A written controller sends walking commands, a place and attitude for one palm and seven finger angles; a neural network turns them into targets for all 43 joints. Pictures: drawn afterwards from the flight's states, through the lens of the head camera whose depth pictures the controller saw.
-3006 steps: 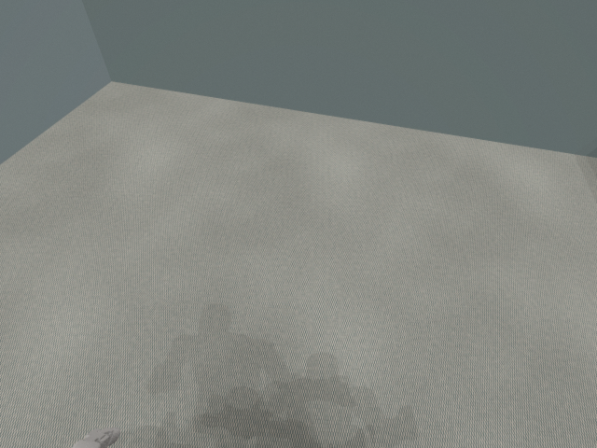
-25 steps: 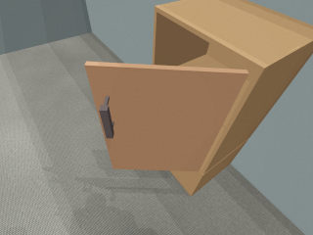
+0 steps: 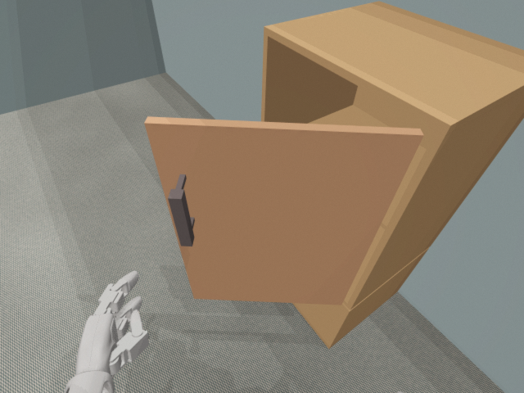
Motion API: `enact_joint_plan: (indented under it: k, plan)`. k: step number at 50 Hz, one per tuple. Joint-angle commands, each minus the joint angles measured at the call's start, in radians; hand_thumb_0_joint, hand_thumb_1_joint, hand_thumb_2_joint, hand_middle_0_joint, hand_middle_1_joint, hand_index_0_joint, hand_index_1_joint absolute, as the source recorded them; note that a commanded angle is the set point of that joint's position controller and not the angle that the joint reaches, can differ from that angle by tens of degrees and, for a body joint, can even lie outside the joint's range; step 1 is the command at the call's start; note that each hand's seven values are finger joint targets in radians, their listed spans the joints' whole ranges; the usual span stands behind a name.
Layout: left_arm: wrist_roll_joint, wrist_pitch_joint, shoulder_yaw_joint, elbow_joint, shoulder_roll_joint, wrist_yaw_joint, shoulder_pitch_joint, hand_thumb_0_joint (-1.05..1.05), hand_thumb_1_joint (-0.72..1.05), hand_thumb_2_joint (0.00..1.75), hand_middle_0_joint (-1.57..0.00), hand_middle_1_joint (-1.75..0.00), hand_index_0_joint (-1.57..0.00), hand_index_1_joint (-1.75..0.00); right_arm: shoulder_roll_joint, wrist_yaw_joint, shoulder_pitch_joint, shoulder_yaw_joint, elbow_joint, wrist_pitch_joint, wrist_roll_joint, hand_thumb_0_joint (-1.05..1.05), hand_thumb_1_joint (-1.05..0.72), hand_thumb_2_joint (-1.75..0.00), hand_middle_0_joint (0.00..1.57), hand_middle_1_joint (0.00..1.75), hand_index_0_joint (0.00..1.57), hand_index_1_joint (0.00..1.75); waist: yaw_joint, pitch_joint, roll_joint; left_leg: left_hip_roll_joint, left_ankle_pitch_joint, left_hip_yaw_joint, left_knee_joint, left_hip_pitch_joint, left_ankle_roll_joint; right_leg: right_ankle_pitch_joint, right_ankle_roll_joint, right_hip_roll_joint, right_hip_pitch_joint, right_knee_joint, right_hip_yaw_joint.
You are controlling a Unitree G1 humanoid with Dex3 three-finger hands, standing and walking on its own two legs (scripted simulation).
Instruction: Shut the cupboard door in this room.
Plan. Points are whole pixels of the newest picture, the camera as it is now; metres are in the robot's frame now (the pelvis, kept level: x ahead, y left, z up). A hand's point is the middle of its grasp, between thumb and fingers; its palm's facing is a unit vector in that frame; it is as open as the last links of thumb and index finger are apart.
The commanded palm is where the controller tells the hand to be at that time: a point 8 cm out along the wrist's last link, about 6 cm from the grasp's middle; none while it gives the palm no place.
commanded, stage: raise the hand and make a fist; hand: left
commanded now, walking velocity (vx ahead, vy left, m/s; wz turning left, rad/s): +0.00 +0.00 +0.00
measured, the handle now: (184, 211) +0.42 +0.15 +0.03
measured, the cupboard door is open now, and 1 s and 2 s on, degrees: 53 53 53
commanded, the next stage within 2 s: bring the fist close to the handle in 1.74 s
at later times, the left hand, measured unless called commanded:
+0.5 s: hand (168, 350) +0.20 +0.14 -0.02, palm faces -0.11 -0.99 -0.05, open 4.9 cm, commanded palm +0.15 +0.22 -0.02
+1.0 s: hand (131, 333) +0.21 +0.19 +0.02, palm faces +0.00 -1.00 -0.04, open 3.2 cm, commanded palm +0.18 +0.24 +0.01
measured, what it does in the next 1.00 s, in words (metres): steps on the spot: right foot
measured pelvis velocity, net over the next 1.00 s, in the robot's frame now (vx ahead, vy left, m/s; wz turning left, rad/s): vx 0.00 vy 0.01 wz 0.00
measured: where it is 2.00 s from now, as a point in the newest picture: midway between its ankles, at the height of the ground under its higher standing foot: outside the picture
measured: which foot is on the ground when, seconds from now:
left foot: down 0.00-1.00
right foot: up 0.00-0.00, down 0.02-1.00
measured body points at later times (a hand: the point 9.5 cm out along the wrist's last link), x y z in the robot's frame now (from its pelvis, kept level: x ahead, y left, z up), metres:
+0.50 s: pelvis -0.01 -0.03 -0.09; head +0.06 -0.03 +0.36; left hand +0.20 +0.20 -0.01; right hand +0.23 -0.24 -0.15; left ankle +0.01 +0.06 -0.73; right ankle +0.02 -0.10 -0.73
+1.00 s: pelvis +0.00 +0.01 -0.06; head +0.05 +0.02 +0.39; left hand +0.20 +0.24 +0.02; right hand +0.18 -0.23 -0.12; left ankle +0.01 +0.06 -0.73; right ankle +0.02 -0.10 -0.73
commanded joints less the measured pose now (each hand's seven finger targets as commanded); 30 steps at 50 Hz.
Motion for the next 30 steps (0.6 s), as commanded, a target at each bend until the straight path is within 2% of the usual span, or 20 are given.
enact_joint_plan:
  k: [1,2,4,5,7,9,10,12,13,14,16,17,19,21,23,24,25,27,29,30]
  plan:
    - [-0.088,-0.242,0.045,0.085,-0.054,-0.191,0.349,0.0,0.9,0.9,-0.36,-0.48,-0.36,-0.48,-0.159,0.022,-0.173,-0.071,-0.264,-0.039,-0.003,0.0,-0.9,-0.9,0.2,0.3,0.2,0.3,0.076,0.065,-0.276,0.067,-0.038,-0.103,0.14,-0.262,-0.101,-0.096,-0.019,0.01,-0.233,-0.062,-0.016]
    - [-0.11,-0.319,0.094,0.078,-0.013,-0.261,0.315,0.0,0.9,0.9,-0.38,-0.5,-0.38,-0.5,-0.176,0.024,-0.188,-0.074,-0.288,-0.027,-0.011,0.0,-0.9,-0.9,0.2,0.3,0.2,0.3,0.077,0.023,-0.27,0.055,-0.06,-0.088,0.191,-0.331,-0.106,-0.099,-0.026,0.001,-0.247,-0.01,0.006]
    - [-0.134,-0.433,0.187,0.108,0.089,-0.377,0.317,0.0,0.9,0.9,-0.42,-0.54,-0.42,-0.54,-0.19,0.027,-0.222,-0.1,-0.357,-0.007,0.0,0.0,-0.9,-0.9,0.2,0.3,0.2,0.3,0.087,0.037,-0.267,0.041,-0.157,-0.065,0.291,-0.451,-0.107,-0.227,-0.031,-0.021,-0.279,0.041,0.1]
    - [-0.139,-0.454,0.176,0.093,0.073,-0.402,0.314,0.0,0.9,0.9,-0.44,-0.56,-0.44,-0.56,-0.185,0.025,-0.257,-0.097,-0.399,-0.001,-0.002,0.0,-0.9,-0.9,0.2,0.3,0.2,0.3,0.096,0.032,-0.253,0.029,-0.186,-0.057,0.323,-0.516,-0.094,-0.258,-0.022,-0.025,-0.281,0.064,0.139]
    - [-0.141,-0.461,0.193,0.025,0.084,-0.411,0.286,0.0,0.9,0.9,-0.47,-0.6,-0.47,-0.6,-0.168,0.023,-0.273,-0.096,-0.446,0.008,0.006,0.0,-0.9,-0.9,0.2,0.3,0.2,0.3,0.114,-0.037,-0.134,0.023,-0.206,-0.044,0.368,-0.567,-0.078,-0.294,-0.015,-0.028,-0.288,0.102,0.179]
    - [-0.155,-0.492,0.241,-0.172,0.161,-0.386,0.142,0.0,0.9,0.9,-0.51,-0.64,-0.51,-0.64,-0.167,0.018,-0.261,-0.091,-0.477,0.004,0.002,0.0,-0.9,-0.9,0.2,0.3,0.2,0.3,0.117,-0.15,0.062,0.035,-0.192,-0.057,0.405,-0.553,-0.068,-0.311,-0.025,-0.011,-0.342,0.168,0.181]
    - [-0.154,-0.522,0.244,-0.304,0.18,-0.367,0.075,0.0,0.9,0.9,-0.53,-0.66,-0.53,-0.66,-0.161,0.019,-0.249,-0.089,-0.492,-0.006,-0.003,0.0,-0.9,-0.9,0.2,0.3,0.2,0.3,0.116,-0.241,0.169,0.045,-0.171,-0.073,0.416,-0.512,-0.062,-0.289,-0.03,-0.002,-0.358,0.198,0.177]
    - [-0.16,-0.59,0.198,-0.519,0.17,-0.332,0.001,0.0,0.9,0.9,-0.57,-0.7,-0.57,-0.7,-0.145,0.014,-0.206,-0.08,-0.482,-0.026,-0.007,0.0,-0.9,-0.9,0.2,0.3,0.2,0.3,0.073,-0.354,0.243,0.062,-0.087,-0.107,0.449,-0.409,-0.05,-0.137,-0.031,0.023,-0.394,0.249,0.146]
    - [-0.167,-0.616,0.183,-0.571,0.161,-0.318,0.007,0.0,0.9,0.9,-0.58,-0.72,-0.58,-0.72,-0.141,0.007,-0.186,-0.077,-0.463,-0.034,-0.009,0.0,-0.9,-0.9,0.2,0.3,0.2,0.3,0.061,-0.373,0.253,0.066,-0.045,-0.114,0.466,-0.385,-0.05,-0.073,-0.031,0.03,-0.402,0.26,0.144]
    - [-0.165,-0.634,0.144,-0.626,0.155,-0.318,-0.04,0.0,0.9,0.9,-0.6,-0.74,-0.6,-0.74,-0.153,0.002,-0.173,-0.071,-0.447,-0.04,-0.009,0.0,-0.9,-0.9,0.2,0.3,0.2,0.3,0.023,-0.386,0.22,0.072,-0.028,-0.122,0.498,-0.389,-0.045,-0.031,-0.02,0.033,-0.419,0.271,0.152]
    - [-0.163,-0.645,0.076,-0.559,0.103,-0.35,-0.041,0.0,0.9,0.9,-0.64,-0.78,-0.64,-0.78,-0.159,-0.012,-0.169,-0.064,-0.406,-0.051,-0.006,0.0,-0.9,-0.9,0.2,0.3,0.2,0.3,-0.023,-0.319,0.165,0.08,-0.017,-0.134,0.544,-0.433,-0.036,0.01,-0.011,0.033,-0.451,0.271,0.155]
    - [-0.162,-0.637,0.077,-0.508,0.113,-0.373,-0.044,0.0,0.9,0.9,-0.66,-0.8,-0.66,-0.8,-0.167,-0.018,-0.161,-0.064,-0.393,-0.052,-0.003,0.0,-0.9,-0.9,0.2,0.3,0.2,0.3,-0.041,-0.285,0.133,0.084,-0.031,-0.138,0.563,-0.471,-0.033,0.008,-0.006,0.034,-0.465,0.27,0.152]
    - [-0.161,-0.563,0.079,-0.4,0.125,-0.428,-0.022,0.0,0.9,0.9,-0.69,-0.84,-0.69,-0.84,-0.175,-0.034,-0.153,-0.056,-0.393,-0.04,0.004,0.0,-0.9,-0.9,0.2,0.3,0.2,0.3,-0.05,-0.245,0.067,0.083,-0.048,-0.136,0.586,-0.537,-0.023,0.008,0.02,0.027,-0.442,0.246,0.17]
    - [-0.161,-0.428,0.111,-0.272,0.134,-0.476,0.097,0.0,0.9,0.9,-0.73,-0.88,-0.73,-0.88,-0.169,-0.043,-0.151,-0.062,-0.416,-0.013,0.024,0.0,-0.9,-0.9,0.2,0.3,0.2,0.3,-0.008,-0.249,-0.025,0.083,-0.059,-0.122,0.558,-0.582,-0.026,-0.003,0.046,0.006,-0.35,0.192,0.195]
    - [-0.176,-0.273,0.173,-0.237,0.166,-0.502,0.164,0.0,0.9,0.9,-0.77,-0.92,-0.77,-0.92,-0.167,-0.048,-0.165,-0.062,-0.466,0.027,0.043,0.0,-0.9,-0.9,0.2,0.3,0.2,0.3,0.045,-0.308,-0.094,0.073,-0.036,-0.107,0.515,-0.581,-0.027,0.045,0.07,-0.02,-0.212,0.152,0.222]
    - [-0.189,-0.208,0.228,-0.22,0.199,-0.501,0.189,0.0,0.9,0.9,-0.79,-0.94,-0.79,-0.94,-0.162,-0.049,-0.19,-0.059,-0.485,0.046,0.047,0.0,-0.9,-0.9,0.2,0.3,0.2,0.3,0.081,-0.348,-0.078,0.065,-0.008,-0.105,0.504,-0.572,-0.031,0.108,0.084,-0.033,-0.143,0.152,0.243]
    - [-0.211,-0.172,0.27,-0.284,0.207,-0.488,0.189,0.0,0.9,0.9,-0.81,-0.96,-0.81,-0.96,-0.147,-0.05,-0.186,-0.054,-0.507,0.061,0.045,0.0,-0.9,-0.9,0.2,0.3,0.2,0.3,0.098,-0.402,-0.087,0.062,0.011,-0.107,0.488,-0.557,-0.039,0.175,0.097,-0.051,-0.07,0.148,0.252]
    - [-0.232,-0.158,0.341,-0.381,0.214,-0.431,0.172,0.0,0.9,0.9,-0.84,-1.0,-0.84,-1.0,-0.122,-0.05,-0.196,-0.048,-0.513,0.077,0.036,0.0,-0.9,-0.9,0.2,0.3,0.2,0.3,0.12,-0.417,-0.054,0.063,0.055,-0.108,0.46,-0.518,-0.05,0.306,0.102,-0.052,-0.019,0.165,0.231]
    - [-0.234,-0.213,0.36,-0.43,0.208,-0.36,0.146,0.0,0.9,0.9,-0.88,-1.04,-0.88,-1.04,-0.107,-0.05,-0.192,-0.041,-0.497,0.073,0.02,0.0,-0.9,-0.9,0.2,0.3,0.2,0.3,0.123,-0.378,-0.025,0.072,0.087,-0.122,0.43,-0.49,-0.055,0.385,0.073,-0.023,-0.039,0.203,0.176]
    - [-0.228,-0.252,0.331,-0.439,0.172,-0.34,0.154,0.0,0.9,0.9,-0.9,-1.06,-0.9,-1.06,-0.1,-0.048,-0.184,-0.042,-0.49,0.065,0.015,0.0,-0.9,-0.9,0.2,0.3,0.2,0.3,0.115,-0.347,-0.007,0.074,0.104,-0.122,0.418,-0.478,-0.058,0.406,0.059,-0.013,-0.069,0.217,0.157]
